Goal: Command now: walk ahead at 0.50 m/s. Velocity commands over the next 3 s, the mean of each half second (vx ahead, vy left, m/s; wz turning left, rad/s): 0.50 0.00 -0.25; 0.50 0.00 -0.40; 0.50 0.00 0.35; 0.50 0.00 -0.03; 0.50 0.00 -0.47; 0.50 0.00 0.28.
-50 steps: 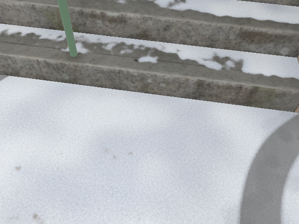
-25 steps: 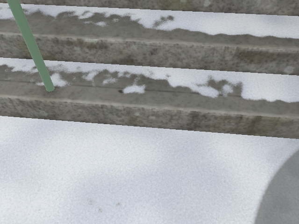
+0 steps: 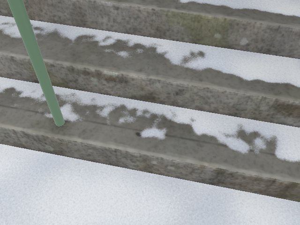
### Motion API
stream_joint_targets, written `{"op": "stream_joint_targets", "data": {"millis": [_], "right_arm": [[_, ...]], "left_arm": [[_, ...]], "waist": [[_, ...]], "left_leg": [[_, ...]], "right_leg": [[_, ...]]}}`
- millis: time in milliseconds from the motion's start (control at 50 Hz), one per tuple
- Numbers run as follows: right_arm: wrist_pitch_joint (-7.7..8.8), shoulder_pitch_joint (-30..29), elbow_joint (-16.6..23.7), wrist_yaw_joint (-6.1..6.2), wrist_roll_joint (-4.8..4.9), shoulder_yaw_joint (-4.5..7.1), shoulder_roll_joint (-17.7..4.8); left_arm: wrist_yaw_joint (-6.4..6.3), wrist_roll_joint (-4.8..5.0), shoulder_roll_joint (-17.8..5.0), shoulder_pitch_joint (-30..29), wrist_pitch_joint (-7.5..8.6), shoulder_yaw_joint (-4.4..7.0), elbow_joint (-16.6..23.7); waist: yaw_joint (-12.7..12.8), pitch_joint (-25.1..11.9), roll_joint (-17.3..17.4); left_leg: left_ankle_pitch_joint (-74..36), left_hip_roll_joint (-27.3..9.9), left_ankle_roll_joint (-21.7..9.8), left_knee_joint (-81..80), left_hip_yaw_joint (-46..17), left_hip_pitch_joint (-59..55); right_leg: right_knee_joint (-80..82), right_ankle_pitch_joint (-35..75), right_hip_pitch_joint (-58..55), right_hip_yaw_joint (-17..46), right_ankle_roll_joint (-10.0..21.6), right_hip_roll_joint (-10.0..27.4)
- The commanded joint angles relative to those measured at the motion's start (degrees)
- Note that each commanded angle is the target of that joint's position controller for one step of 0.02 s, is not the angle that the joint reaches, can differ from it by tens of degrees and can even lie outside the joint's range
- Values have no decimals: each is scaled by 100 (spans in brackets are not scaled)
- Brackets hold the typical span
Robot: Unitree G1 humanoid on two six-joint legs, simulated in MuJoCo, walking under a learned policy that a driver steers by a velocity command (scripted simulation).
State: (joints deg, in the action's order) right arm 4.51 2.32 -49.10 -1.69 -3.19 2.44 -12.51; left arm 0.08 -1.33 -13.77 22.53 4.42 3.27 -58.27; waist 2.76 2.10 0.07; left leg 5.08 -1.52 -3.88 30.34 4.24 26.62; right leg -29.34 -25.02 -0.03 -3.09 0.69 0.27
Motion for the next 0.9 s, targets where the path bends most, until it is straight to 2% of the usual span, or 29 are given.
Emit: {"op": "stream_joint_targets", "data": {"millis": [20, 40, 60, 80, 100, 140, 180, 220, 300, 320, 400, 420, 460, 500, 520, 540, 560, 580, 600, 620, 640, 660, 700, 760, 780, 800, 840, 860, 900], "right_arm": [[2, 2323, -386, 95, 103, 493, -1659], [-11, 1706, -286, 77, 163, 389, -1322], [7, 1332, -229, 54, 158, 280, -903], [35, 1188, -253, 62, 184, 219, -700], [55, 1135, -323, 84, 235, 173, -575], [137, 1331, -430, 115, 221, 154, -568], [198, 1514, -531, 136, 233, 168, -681], [212, 1694, -607, 153, 218, 146, -662], [210, 1879, -693, 183, 186, 94, -599], [223, 1934, -724, 223, 219, 102, -647], [233, 2219, -871, 313, 211, 82, -601], [246, 2178, -871, 353, 214, 105, -756], [218, 2072, -870, 372, 176, 122, -835], [131, 1961, -835, 378, 170, 151, -946], [72, 1893, -786, 366, 195, 153, -978], [62, 1791, -621, 343, 215, 122, -931], [117, 2094, -264, 237, 315, 5, -352], [142, 1543, -232, 235, 190, 84, -770], [193, 1281, -101, 205, 204, 51, -685], [225, 1225, -115, 210, 211, 40, -678], [173, 1141, -110, 233, 148, 50, -696], [69, 1203, -84, 233, 71, 33, -668], [-97, 1256, -21, 199, -2, 10, -547], [-174, 1019, 112, 165, 4, -33, -469], [-183, 806, 202, 167, -22, -60, -427], [-207, 863, 172, 188, 2, -100, -314], [-201, 486, 279, 187, -27, -75, -460], [-194, 475, 280, 214, -58, -34, -447], [-198, 141, 439, 252, -38, 28, -490]], "left_arm": [[15, 58, -580, 517, 82, 85, 331], [44, 57, -674, 25, 72, 131, 406], [87, 76, -559, -240, 96, 88, 439], [111, 31, -454, -354, 58, 76, 416], [129, -73, -405, -284, -21, 60, 389], [170, -91, -285, -184, -146, 31, 288], [200, -66, -277, -463, -198, 33, 353], [213, -46, -287, -839, -226, 33, 442], [254, -42, -227, -1573, -199, -5, 675], [260, -82, -169, -1764, -195, -34, 745], [318, -98, -94, -2338, -152, -97, 1005], [290, -70, -51, -2426, -131, -119, 1076], [249, -63, -159, -2172, -111, -83, 1042], [192, -87, -338, -1474, -93, 5, 869], [168, -127, -455, -789, -47, 81, 683], [112, -220, -879, 69, -28, 245, 495], [44, -231, -1608, 66, -73, 448, 599], [58, -31, -1526, 71, -142, 439, 555], [42, 56, -1339, -420, -173, 400, 633], [39, 94, -1001, -700, -176, 322, 680], [14, 125, -808, -896, -159, 270, 711], [-4, 142, -675, -1011, -141, 210, 718], [-7, 150, -771, -936, -75, 198, 702], [-20, 118, -961, -761, -69, 228, 719], [-61, 113, -941, -571, -85, 219, 662], [-85, 73, -864, -459, -94, 205, 630], [-93, 11, -719, -339, -107, 152, 625], [-103, -51, -743, -70, -91, 150, 528], [-158, -5, -905, 474, -67, 198, 421]], "waist": [[-781, -1924, 1274], [-574, -1120, 757], [-477, -655, 403], [-356, -358, 409], [-209, -232, 514], [-145, -282, 468], [-141, -97, 427], [-213, 101, 379], [-362, 310, 339], [-411, 344, 350], [-513, 470, 309], [-516, 434, 308], [-354, 210, 438], [-79, -265, 591], [223, -648, 509], [619, -1176, 155], [232, -1572, -1455], [304, -1766, -606], [105, -1060, -331], [-58, -637, -7], [-210, -385, 145], [-344, -405, 99], [-458, -528, 2], [-402, -550, -164], [-286, -575, -227], [-246, -731, -503], [-109, -487, -301], [-33, -498, -521], [152, -379, -375]], "left_leg": [[1206, -2154, -1099, -1573, -4244, -4243], [1556, -1889, -923, -1529, -3192, -3532], [1246, -1656, -821, -1729, -2613, -2812], [898, -1406, -666, -1922, -2090, -2315], [537, -1222, -556, -2065, -1726, -1965], [-60, -1167, -571, -2188, -1297, -1841], [-170, -1173, -573, -2378, -945, -1879], [-257, -1160, -535, -2500, -658, -1999], [-650, -1047, -423, -2535, -57, -2219], [-694, -1082, -424, -2561, 2, -2322], [-1657, -1201, -395, -2268, 399, -2888], [-2163, -1225, -385, -2116, 468, -2984], [-3785, -1259, -308, -1488, 657, -3222], [-5121, -1274, -263, -201, 783, -3463], [-4870, -1201, -183, 911, 881, -3173], [-3320, -1093, -20, 2452, 892, -2048], [1591, 81, 340, 4755, 935, 533], [2276, 278, 317, 5281, -379, 1156], [1638, -150, 275, 4922, -611, 1275], [1332, -300, 295, 4463, -576, 1061], [1281, -400, 354, 4088, -593, 842], [1286, -433, 434, 3825, -606, 524], [1325, -367, 552, 3446, -519, 267], [1030, -312, 699, 2808, -319, 343], [894, -335, 751, 2733, -276, 566], [863, -331, 738, 3082, -189, 620], [675, -434, 730, 3185, -181, 1044], [960, -451, 639, 4161, -182, 1806], [1730, -457, 596, 6219, -256, 3434]], "right_leg": [[-4079, -497, 3353, 503, 351, -336], [-4213, -13, 3613, 661, 453, 66], [-3960, 480, 3496, 618, 460, 293], [-3617, 728, 3290, 574, 442, 474], [-3378, 883, 3008, 533, 375, 558], [-3371, 1050, 2808, 493, 305, 513], [-3215, 1355, 3147, 533, 245, 550], [-2924, 1728, 3532, 565, 192, 561], [-1859, 2401, 3727, 384, 124, 483], [-1569, 2479, 3751, 290, 109, 465], [-673, 2439, 3633, -110, 250, 339], [-519, 2304, 3492, -249, 317, 272], [-426, 1930, 3050, -446, 564, 1], [-285, 1415, 2401, -637, 872, -401], [112, 1601, 1529, -597, 1073, -554], [317, 1564, 128, 326, 1398, 78], [448, 2628, -1601, 3141, 2358, 1824], [960, 3088, -1546, 3886, 2412, 1861], [1067, 3239, -832, 2924, 2188, 1721], [1263, 3639, -197, 2521, 1975, 1475], [1353, 4091, 240, 2162, 1782, 1225], [1393, 4395, 529, 1877, 1685, 1024], [1355, 4940, 752, 1637, 1617, 822], [1374, 4958, 869, 1466, 1506, 636], [1402, 4842, 659, 1587, 1460, 699], [1419, 4410, 544, 1600, 1468, 711], [1520, 3925, 477, 1787, 1437, 766], [1424, 3818, -54, 2274, 1621, 984], [1323, 3552, -899, 2793, 2052, 1380]]}}
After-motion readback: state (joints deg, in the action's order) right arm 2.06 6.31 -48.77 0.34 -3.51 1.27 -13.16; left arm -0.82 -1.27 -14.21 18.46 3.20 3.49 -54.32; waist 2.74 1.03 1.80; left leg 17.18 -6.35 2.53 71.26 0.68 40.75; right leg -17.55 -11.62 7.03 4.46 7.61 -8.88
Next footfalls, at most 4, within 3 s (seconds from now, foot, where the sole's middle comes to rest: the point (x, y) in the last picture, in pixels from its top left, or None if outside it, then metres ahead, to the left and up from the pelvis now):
0.54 right None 0.41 -0.10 -0.76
1.20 left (167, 133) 0.82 -0.02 -0.60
1.70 right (205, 65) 1.11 -0.19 -0.43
2.14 left None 1.42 -0.02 -0.27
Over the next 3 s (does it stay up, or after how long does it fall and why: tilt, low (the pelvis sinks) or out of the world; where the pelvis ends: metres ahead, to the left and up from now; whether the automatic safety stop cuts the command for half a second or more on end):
stays up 1.66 -0.28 0.66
